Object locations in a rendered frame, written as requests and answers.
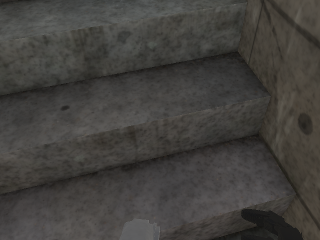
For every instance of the robot right hand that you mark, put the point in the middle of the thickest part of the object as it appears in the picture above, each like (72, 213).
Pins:
(271, 222)

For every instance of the left robot thigh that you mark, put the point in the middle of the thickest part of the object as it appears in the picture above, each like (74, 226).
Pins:
(140, 229)

